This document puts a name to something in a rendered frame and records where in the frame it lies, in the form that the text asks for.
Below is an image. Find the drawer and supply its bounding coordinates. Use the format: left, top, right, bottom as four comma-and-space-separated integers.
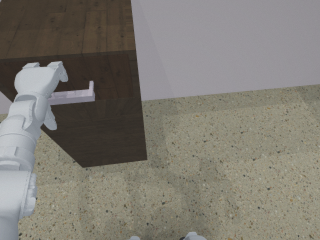
0, 53, 134, 100

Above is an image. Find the handle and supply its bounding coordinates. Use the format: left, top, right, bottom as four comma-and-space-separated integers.
47, 80, 95, 105

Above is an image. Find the left robot upper arm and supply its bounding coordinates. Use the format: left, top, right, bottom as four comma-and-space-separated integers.
0, 170, 38, 240

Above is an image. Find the cabinet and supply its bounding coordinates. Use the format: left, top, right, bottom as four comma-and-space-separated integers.
0, 0, 148, 168

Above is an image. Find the right robot shin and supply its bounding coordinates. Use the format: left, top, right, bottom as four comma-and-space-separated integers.
184, 232, 197, 239

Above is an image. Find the robot left forearm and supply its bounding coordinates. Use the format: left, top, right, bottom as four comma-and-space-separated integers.
0, 91, 49, 174

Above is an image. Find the left robot hand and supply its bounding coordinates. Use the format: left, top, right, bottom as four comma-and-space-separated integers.
14, 61, 68, 130

